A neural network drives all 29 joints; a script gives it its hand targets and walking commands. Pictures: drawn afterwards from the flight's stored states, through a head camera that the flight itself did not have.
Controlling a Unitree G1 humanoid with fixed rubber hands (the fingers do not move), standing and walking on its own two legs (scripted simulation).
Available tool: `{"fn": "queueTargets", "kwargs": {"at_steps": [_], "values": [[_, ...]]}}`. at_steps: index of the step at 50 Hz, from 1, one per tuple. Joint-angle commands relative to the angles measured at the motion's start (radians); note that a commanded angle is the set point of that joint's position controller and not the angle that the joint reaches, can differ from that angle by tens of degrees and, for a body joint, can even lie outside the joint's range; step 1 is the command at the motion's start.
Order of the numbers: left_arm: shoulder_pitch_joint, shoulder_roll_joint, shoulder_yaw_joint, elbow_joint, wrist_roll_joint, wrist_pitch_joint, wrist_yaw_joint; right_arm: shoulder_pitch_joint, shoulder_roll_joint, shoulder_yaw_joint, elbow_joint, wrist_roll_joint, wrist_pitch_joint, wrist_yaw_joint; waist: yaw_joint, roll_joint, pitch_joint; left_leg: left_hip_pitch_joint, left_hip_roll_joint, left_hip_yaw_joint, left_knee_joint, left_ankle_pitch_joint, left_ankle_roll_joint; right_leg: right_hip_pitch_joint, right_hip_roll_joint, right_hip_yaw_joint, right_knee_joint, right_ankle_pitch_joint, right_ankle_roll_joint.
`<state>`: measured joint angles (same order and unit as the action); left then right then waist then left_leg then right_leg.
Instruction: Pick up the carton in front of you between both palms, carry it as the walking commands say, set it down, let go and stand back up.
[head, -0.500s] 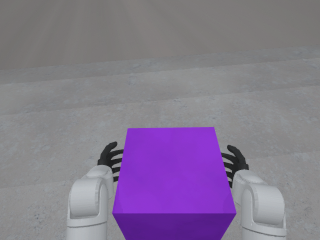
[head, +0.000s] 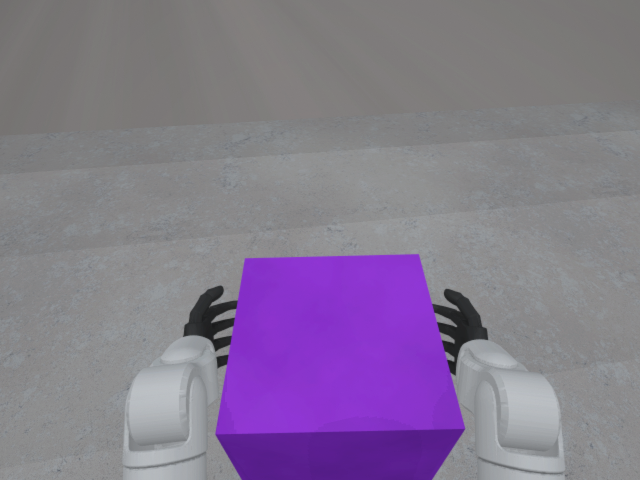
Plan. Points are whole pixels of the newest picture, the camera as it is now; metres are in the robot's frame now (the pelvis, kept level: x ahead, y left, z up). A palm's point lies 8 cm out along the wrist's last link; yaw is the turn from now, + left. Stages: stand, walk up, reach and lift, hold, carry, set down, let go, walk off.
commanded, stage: carry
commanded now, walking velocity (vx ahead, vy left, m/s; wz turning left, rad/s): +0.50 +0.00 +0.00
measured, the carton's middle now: (334, 383) +0.27 +0.00 +0.01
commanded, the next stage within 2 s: none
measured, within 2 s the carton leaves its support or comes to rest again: neither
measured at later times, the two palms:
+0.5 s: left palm (248, 200) +0.52 +0.14 +0.09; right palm (434, 207) +0.53 -0.16 +0.08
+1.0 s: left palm (236, 179) +0.58 +0.16 +0.09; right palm (412, 181) +0.59 -0.14 +0.09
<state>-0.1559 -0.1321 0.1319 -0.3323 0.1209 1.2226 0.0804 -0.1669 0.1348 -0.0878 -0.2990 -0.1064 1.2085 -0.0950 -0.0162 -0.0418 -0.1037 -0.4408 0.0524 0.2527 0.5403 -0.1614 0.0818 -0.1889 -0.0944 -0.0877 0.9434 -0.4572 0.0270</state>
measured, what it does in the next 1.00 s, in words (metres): walks ahead: right foot, then left foot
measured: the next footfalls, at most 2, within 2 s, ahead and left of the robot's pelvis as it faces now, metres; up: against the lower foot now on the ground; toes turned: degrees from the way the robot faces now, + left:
right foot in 0.34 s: +0.37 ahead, -0.09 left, +0.00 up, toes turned +11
left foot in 0.52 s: +0.26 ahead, +0.12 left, +0.00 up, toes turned +4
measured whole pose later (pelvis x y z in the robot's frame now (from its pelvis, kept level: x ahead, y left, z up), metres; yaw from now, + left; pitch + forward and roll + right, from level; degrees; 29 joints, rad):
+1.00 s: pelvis +0.32 +0.00 +0.00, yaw +2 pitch +4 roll -1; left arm -0.16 -0.13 0.11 -0.31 0.12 1.20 0.08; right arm -0.15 0.13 -0.10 -0.32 -0.12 1.21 -0.09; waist 0.00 0.01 -0.12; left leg -0.16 0.06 0.11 0.53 -0.42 -0.02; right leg -0.35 -0.07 -0.21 0.58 -0.29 -0.02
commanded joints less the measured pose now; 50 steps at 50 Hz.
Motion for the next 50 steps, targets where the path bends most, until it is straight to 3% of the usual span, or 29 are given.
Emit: {"fn": "queueTargets", "kwargs": {"at_steps": [1,2,3,4,9,12,14,16,17,18,19,20,22,24,27,28,30,34,36,44,50], "values": [[-0.477,-0.894,-0.754,-0.068,-0.412,-0.001,-0.258,-0.415,0.931,0.679,-0.064,0.404,-0.003,0.268,-0.008,0.149,-0.287,0.633,0.336,-0.535,-0.267,0.18,0.116,-0.516,-0.009,0.086,0.34,0.044,-0.048],[-0.476,-0.927,-0.759,-0.06,-0.416,-0.012,-0.259,-0.44,0.953,0.688,-0.08,0.41,-0.011,0.269,-0.001,0.09,-0.267,0.556,0.321,-0.457,-0.285,0.183,0.082,-0.482,-0.039,0.096,0.263,0.103,-0.053],[-0.467,-0.947,-0.763,-0.058,-0.418,-0.022,-0.258,-0.449,0.964,0.697,-0.091,0.414,-0.018,0.27,0.005,0.102,-0.271,0.509,0.299,-0.394,-0.317,0.112,0.053,-0.441,-0.051,0.089,0.193,0.146,-0.053],[-0.454,-0.956,-0.765,-0.058,-0.415,-0.03,-0.255,-0.444,0.969,0.701,-0.098,0.419,-0.023,0.271,0.005,0.127,-0.26,0.484,0.285,-0.342,-0.334,0.144,0.045,-0.418,-0.038,0.059,0.132,0.169,-0.049],[-0.378,-0.938,-0.765,-0.064,-0.388,-0.051,-0.233,-0.392,0.925,0.703,-0.124,0.422,-0.03,0.281,0.008,0.187,-0.205,0.473,0.207,-0.12,-0.288,0.503,0.03,-0.364,0.024,-0.055,-0.217,0.251,-0.013],[-0.392,-0.903,-0.766,-0.104,-0.395,-0.036,-0.228,-0.367,0.883,0.689,-0.139,0.41,-0.02,0.275,0.003,0.217,-0.183,0.471,0.19,-0.063,-0.25,0.622,0.009,-0.298,0.059,-0.102,-0.356,0.392,-0.013],[-0.388,-0.875,-0.761,-0.11,-0.403,-0.02,-0.233,-0.351,0.859,0.678,-0.136,0.393,-0.01,0.268,0.001,0.208,-0.183,0.464,0.175,-0.038,-0.19,0.583,-0.012,-0.219,0.068,-0.122,-0.429,0.484,-0.013],[-0.382,-0.854,-0.752,-0.103,-0.405,-0.005,-0.242,-0.354,0.842,0.671,-0.126,0.378,0.003,0.263,0.016,0.157,-0.171,0.394,0.136,0.001,-0.065,0.481,-0.062,-0.045,0.079,-0.153,-0.604,0.642,-0.012],[-0.388,-0.842,-0.744,-0.097,-0.403,0.003,-0.247,-0.355,0.828,0.668,-0.116,0.371,0.009,0.261,0.017,0.136,-0.181,0.32,0.118,-0.011,-0.006,0.399,-0.095,0.087,0.037,-0.123,-0.623,0.734,-0.014],[-0.391,-0.822,-0.731,-0.083,-0.4,0.012,-0.251,-0.365,0.81,0.667,-0.107,0.366,0.017,0.259,0.019,0.025,-0.236,0.219,0.077,-0.029,0.114,0.123,-0.132,0.237,-0.123,0.03,-0.533,1.139,-0.04],[-0.377,-0.82,-0.716,-0.039,-0.393,0.012,-0.255,-0.381,0.813,0.679,-0.104,0.378,0.029,0.255,0.031,-0.127,-0.335,0.079,0.033,-0.111,0.219,-0.232,-0.148,0.439,-0.273,0.182,-0.465,1.365,-0.166],[-0.341,-0.838,-0.707,-0.004,-0.396,0.005,-0.258,-0.386,0.817,0.687,-0.11,0.383,0.033,0.256,0.036,-0.164,-0.367,0.059,0.019,-0.156,0.264,-0.425,-0.144,0.413,-0.299,0.248,-0.519,1.292,-0.219],[-0.376,-0.899,-0.706,-0.01,-0.404,-0.01,-0.263,-0.436,0.875,0.712,-0.111,0.397,0.02,0.262,0.025,-0.106,-0.343,0.08,0.03,-0.208,0.129,-0.468,-0.12,0.334,-0.259,0.201,-0.587,1.029,-0.199],[-0.416,-0.944,-0.716,-0.031,-0.415,-0.023,-0.267,-0.471,0.926,0.724,-0.12,0.404,0.003,0.263,0.023,-0.116,-0.337,0.17,0.02,-0.182,-0.03,-0.359,-0.106,0.264,-0.212,0.129,-0.608,0.833,-0.147],[-0.41,-0.944,-0.722,-0.055,-0.416,-0.035,-0.267,-0.45,0.945,0.729,-0.133,0.402,-0.014,0.259,0.016,-0.07,-0.362,0.31,0.04,-0.149,-0.167,-0.054,-0.117,0.181,-0.142,0.019,-0.575,0.66,-0.098],[-0.426,-0.935,-0.728,-0.073,-0.418,-0.035,-0.269,-0.446,0.949,0.73,-0.136,0.397,-0.017,0.256,0.014,-0.025,-0.343,0.278,0.082,-0.176,-0.175,-0.018,-0.119,0.192,-0.118,-0.017,-0.546,0.641,-0.084],[-0.43,-0.916,-0.728,-0.072,-0.416,-0.027,-0.264,-0.456,0.919,0.719,-0.139,0.398,-0.006,0.256,0.022,0.034,-0.3,0.284,0.124,-0.191,-0.106,0.157,-0.113,0.134,-0.093,-0.016,-0.498,0.709,-0.068],[-0.366,-0.873,-0.715,0.004,-0.389,-0.003,-0.256,-0.368,0.871,0.685,-0.042,0.374,0.014,0.26,0.018,0.059,-0.275,0.277,0.116,-0.185,-0.056,0.358,-0.11,0.105,-0.087,-0.014,-0.406,0.887,-0.07],[-0.381,-0.877,-0.719,0.017,-0.388,-0.002,-0.258,-0.374,0.876,0.68,-0.024,0.372,0.013,0.264,0.018,0.066,-0.271,0.276,0.112,-0.184,-0.042,0.421,-0.11,0.091,-0.08,-0.02,-0.384,0.908,-0.067],[-0.45,-0.906,-0.737,-0.022,-0.414,-0.012,-0.257,-0.436,0.907,0.683,-0.062,0.39,0.001,0.263,0.015,0.076,-0.272,0.305,0.12,-0.196,-0.032,0.488,-0.094,0.052,-0.069,-0.027,-0.359,0.767,-0.056],[-0.435,-0.898,-0.736,-0.029,-0.408,-0.011,-0.255,-0.429,0.897,0.686,-0.076,0.39,0.003,0.262,0.015,0.07,-0.265,0.295,0.119,-0.201,-0.039,0.408,-0.085,0.047,-0.074,-0.024,-0.367,0.689,-0.055]]}}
